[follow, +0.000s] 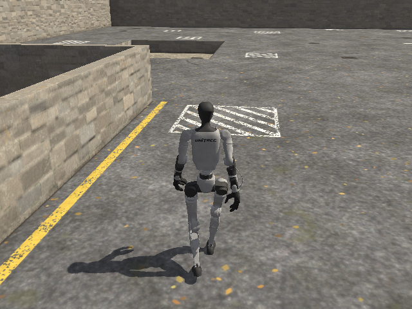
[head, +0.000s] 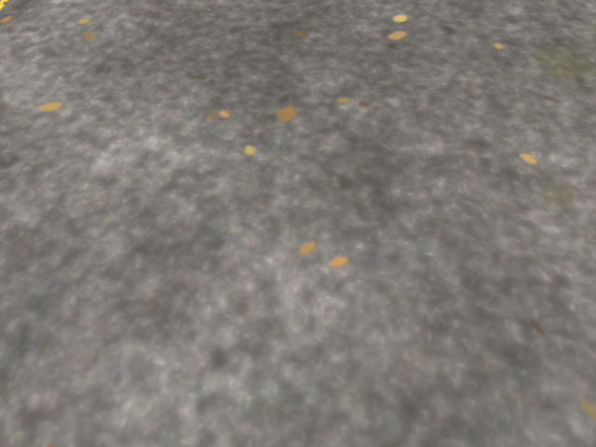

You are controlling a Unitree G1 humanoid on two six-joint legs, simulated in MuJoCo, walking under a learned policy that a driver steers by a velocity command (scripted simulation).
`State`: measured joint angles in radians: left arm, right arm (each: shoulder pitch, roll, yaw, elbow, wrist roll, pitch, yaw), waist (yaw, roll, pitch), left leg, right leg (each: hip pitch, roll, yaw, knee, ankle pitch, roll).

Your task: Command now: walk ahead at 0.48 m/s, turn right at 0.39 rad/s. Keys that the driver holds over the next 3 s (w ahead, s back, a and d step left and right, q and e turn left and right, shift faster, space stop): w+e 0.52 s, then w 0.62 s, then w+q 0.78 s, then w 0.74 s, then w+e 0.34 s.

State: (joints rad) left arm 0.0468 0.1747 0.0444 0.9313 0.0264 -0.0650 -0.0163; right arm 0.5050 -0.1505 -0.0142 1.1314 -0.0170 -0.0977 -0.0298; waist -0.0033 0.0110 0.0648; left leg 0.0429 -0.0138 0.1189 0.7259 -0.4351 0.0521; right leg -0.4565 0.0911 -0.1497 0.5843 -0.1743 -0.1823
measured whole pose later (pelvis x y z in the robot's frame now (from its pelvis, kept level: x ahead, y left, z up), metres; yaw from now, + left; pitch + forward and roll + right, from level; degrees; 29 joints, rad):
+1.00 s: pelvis +0.53 -0.09 +0.02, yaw -24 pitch +2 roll +2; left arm 0.02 0.21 0.01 0.76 0.04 -0.05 -0.04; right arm 0.47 -0.22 -0.04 0.96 -0.01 -0.09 0.01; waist -0.09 -0.02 0.03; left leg 0.03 -0.02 0.08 0.27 -0.34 0.01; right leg -0.48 -0.03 -0.06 0.55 -0.14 -0.07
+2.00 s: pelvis +1.02 -0.24 +0.03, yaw +1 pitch +2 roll +0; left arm 0.06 0.25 0.03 0.74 0.04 -0.03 -0.03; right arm 0.42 -0.27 -0.07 0.87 -0.01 -0.05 0.00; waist -0.08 -0.04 0.04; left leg -0.02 -0.14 -0.14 0.28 -0.28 0.12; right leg -0.65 -0.08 0.03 0.70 -0.04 0.04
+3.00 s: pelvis +1.54 -0.20 +0.03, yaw -2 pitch +0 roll +1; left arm 0.19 0.25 0.06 0.88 0.03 -0.01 -0.05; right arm 0.40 -0.22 -0.04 0.95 -0.02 -0.10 -0.01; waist -0.02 -0.04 0.03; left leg 0.01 -0.06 0.20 0.21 -0.23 0.08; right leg -0.66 -0.08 0.01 0.91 -0.06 -0.04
